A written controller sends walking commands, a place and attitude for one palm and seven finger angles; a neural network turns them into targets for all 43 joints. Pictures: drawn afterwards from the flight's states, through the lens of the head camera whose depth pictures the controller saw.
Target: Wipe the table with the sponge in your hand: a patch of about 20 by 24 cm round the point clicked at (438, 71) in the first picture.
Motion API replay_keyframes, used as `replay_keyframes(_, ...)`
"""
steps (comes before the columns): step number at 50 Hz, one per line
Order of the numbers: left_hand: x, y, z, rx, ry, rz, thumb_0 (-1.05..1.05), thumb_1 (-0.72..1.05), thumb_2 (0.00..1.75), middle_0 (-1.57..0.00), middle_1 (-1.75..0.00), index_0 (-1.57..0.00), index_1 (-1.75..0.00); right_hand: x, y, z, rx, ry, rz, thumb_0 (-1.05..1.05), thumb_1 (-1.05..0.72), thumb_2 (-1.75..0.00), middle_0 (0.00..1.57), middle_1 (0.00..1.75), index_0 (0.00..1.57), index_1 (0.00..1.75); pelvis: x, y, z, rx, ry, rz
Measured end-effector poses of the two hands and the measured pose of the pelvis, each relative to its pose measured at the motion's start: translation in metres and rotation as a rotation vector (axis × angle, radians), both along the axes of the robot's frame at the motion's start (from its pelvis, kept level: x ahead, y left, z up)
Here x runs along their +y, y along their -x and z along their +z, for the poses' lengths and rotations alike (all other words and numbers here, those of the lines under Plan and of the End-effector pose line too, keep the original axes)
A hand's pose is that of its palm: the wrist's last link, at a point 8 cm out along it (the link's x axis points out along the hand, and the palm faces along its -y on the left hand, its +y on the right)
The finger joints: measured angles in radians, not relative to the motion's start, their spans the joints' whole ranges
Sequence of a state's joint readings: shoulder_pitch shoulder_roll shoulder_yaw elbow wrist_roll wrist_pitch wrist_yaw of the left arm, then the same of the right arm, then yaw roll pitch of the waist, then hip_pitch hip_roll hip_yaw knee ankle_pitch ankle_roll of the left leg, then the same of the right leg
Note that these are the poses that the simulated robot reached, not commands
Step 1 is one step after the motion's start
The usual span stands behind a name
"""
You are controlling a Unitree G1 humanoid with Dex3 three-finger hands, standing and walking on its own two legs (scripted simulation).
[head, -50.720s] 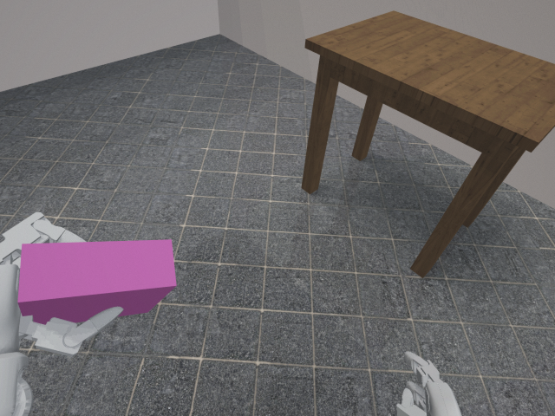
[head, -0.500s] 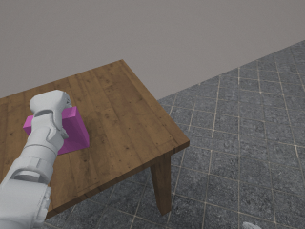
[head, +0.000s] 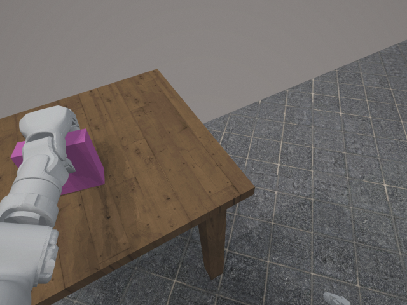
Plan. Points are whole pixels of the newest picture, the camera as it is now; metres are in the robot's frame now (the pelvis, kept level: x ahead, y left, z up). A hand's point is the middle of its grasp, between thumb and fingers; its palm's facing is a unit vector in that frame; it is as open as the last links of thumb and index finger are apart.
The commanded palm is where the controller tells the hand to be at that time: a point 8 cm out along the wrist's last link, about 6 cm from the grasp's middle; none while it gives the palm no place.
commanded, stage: slide back across to the first lane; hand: left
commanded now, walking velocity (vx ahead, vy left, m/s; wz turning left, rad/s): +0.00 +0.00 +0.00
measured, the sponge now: (67, 171) +0.39 +0.32 +0.04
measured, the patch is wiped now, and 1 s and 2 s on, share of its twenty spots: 0.95 0.95 0.95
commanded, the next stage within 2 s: wipe back along the first lane in 0.68 s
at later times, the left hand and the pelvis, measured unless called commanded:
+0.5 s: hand (38, 145) +0.41 +0.35 +0.11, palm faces -0.06 -0.04 -1.00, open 9.6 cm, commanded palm +0.38 +0.36 +0.16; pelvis +0.02 +0.05 +0.01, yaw +0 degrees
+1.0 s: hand (17, 160) +0.37 +0.38 +0.11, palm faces +0.02 -0.03 -1.00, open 9.6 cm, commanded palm +0.34 +0.36 +0.15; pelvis +0.03 +0.07 +0.01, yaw +2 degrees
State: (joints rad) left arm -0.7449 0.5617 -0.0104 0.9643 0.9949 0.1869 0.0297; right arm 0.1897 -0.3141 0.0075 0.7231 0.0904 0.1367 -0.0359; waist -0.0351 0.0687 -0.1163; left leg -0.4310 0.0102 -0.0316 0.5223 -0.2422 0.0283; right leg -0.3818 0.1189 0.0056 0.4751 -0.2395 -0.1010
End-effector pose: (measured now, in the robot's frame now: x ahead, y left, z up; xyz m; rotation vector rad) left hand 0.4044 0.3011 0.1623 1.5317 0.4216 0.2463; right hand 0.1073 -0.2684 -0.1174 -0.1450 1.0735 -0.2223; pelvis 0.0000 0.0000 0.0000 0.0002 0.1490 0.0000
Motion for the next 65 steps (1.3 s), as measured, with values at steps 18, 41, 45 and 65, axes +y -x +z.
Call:
replay_keyframes(18, 0.031, 0.003, 0.003, -0.042, 0.003, 0.015, -0.01, -0.57, 1.06, -0.81, -1.37, -0.86, -1.47, 0.037, -0.008, 0.007, -0.002, -0.011, -0.001, 0.01, -0.9, -0.9, 0.2, 0.3, 0.2, 0.3, 0.03, -0.008, 0.005, -0.035, 0.01, 0.003)
replay_keyframes(41, 0.075, 0.025, -0.001, -0.099, -0.002, 0.018, -0.01, -0.53, 1.04, -0.78, -1.4, -0.83, -1.5, 0.101, -0.09, 0.024, -0.113, -0.041, 0.131, 0.01, -0.9, -0.9, 0.2, 0.3, 0.21, 0.3, 0.07, -0.029, 0.007, -0.051, 0.024, 0.022)
replay_keyframes(45, 0.075, 0.035, -0.001, -0.111, -0.002, 0.029, -0.01, -0.52, 1.03, -0.77, -1.4, -0.82, -1.5, 0.109, -0.1, 0.026, -0.128, -0.053, 0.158, 0.01, -0.9, -0.9, 0.2, 0.3, 0.21, 0.3, 0.072, -0.029, 0.007, -0.056, 0.025, 0.033)
replay_keyframes(65, 0.057, 0.068, -0.002, -0.116, -0.022, 0.052, -0.02, -0.47, 1.02, -0.73, -1.44, -0.79, -1.54, 0.114, -0.107, 0.032, -0.18, -0.076, 0.207, 0.01, -0.9, -0.9, 0.2, 0.3, 0.21, 0.3, 0.062, -0.019, 0.007, -0.095, 0.018, 0.041)
